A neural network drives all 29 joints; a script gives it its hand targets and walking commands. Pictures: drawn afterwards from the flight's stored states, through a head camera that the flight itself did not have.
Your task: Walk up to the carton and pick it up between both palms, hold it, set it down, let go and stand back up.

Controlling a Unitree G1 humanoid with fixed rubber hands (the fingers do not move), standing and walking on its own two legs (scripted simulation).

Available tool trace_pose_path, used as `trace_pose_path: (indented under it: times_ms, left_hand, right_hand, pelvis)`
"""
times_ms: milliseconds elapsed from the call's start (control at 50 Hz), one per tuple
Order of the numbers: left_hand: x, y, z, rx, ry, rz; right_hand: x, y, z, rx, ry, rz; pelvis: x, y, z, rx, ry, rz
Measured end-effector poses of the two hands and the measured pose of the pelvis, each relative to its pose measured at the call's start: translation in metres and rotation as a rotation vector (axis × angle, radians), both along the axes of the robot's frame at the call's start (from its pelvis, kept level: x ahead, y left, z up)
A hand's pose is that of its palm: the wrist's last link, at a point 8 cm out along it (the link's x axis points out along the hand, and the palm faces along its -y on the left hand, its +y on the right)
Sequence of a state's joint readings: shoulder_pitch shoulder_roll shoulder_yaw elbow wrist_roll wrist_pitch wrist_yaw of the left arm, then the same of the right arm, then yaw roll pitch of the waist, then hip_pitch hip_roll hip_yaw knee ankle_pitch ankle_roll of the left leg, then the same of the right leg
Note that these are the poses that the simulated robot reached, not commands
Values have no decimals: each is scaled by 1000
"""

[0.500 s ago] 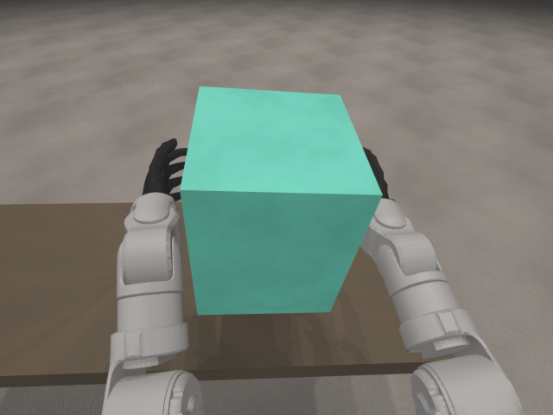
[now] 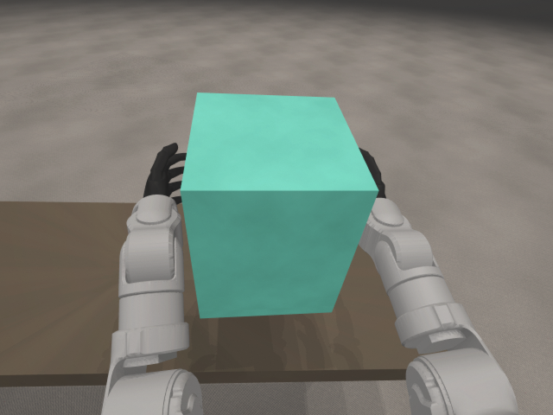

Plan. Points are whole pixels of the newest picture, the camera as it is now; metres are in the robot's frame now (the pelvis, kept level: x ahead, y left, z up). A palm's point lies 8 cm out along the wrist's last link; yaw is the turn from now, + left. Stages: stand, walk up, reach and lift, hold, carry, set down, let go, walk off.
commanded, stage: hold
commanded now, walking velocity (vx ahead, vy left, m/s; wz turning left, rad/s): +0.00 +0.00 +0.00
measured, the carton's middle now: (267, 207) +0.37 +0.01 +0.17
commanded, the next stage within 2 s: none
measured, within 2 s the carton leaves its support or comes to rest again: neither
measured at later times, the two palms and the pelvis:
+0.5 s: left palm (153, 204) +0.35 +0.16 +0.20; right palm (365, 199) +0.35 -0.13 +0.19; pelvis +0.00 +0.00 +0.00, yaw +0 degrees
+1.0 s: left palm (161, 199) +0.36 +0.15 +0.20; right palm (371, 200) +0.35 -0.14 +0.19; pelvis +0.00 +0.00 +0.00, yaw -1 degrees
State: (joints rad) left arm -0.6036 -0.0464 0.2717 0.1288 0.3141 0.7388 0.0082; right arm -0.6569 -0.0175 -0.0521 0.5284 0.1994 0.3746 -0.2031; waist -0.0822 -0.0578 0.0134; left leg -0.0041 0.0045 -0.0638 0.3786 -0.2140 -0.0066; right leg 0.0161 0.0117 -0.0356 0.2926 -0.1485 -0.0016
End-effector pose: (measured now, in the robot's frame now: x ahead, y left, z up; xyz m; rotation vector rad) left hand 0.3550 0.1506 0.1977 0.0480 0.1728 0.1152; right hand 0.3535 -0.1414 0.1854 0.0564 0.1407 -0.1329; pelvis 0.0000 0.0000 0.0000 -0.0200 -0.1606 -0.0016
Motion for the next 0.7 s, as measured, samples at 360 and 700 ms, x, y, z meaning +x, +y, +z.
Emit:
trace_pose_path:
  times_ms: [360, 700]
  left_hand:
    - [-4, 4, -1, -47, -18, -5]
    - [-2, 4, -1, 4, 7, 1]
  right_hand:
    - [-6, 3, 3, -34, -13, -1]
    - [-3, 4, -5, 0, 6, 4]
  pelvis:
    - [1, 1, 1, 1, 3, -13]
    - [-5, 4, 0, 1, 7, -2]
